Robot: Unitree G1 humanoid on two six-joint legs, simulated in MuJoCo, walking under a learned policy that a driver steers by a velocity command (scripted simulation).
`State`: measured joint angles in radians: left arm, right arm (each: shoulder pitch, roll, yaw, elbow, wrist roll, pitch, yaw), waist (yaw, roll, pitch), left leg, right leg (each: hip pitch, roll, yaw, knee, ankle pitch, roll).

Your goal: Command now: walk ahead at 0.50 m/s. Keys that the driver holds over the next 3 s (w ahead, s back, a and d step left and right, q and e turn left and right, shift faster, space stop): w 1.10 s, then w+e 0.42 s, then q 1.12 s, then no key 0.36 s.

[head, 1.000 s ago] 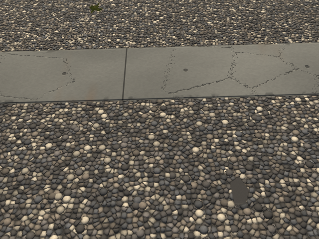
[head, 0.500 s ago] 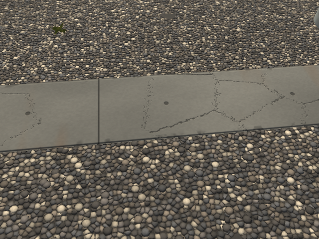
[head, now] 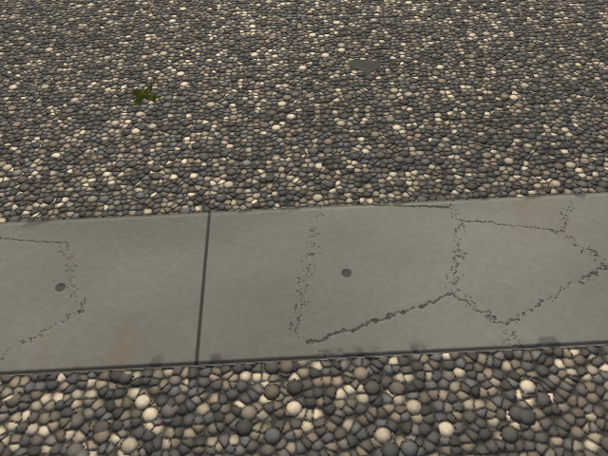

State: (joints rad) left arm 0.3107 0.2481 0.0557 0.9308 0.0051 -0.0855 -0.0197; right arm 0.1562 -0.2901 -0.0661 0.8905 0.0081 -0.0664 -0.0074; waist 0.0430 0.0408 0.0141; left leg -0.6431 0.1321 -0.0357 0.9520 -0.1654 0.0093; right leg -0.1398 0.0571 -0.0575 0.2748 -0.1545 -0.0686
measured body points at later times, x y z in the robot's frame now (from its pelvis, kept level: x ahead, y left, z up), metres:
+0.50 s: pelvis +0.28 +0.07 +0.00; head +0.30 +0.09 +0.45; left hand +0.40 +0.35 -0.13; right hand +0.33 -0.20 -0.13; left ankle +0.30 +0.16 -0.75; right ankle +0.32 -0.09 -0.67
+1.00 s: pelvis +0.58 +0.00 +0.00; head +0.60 +0.00 +0.45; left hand +0.59 +0.25 -0.15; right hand +0.65 -0.24 -0.15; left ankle +0.56 +0.15 -0.67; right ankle +0.60 -0.08 -0.75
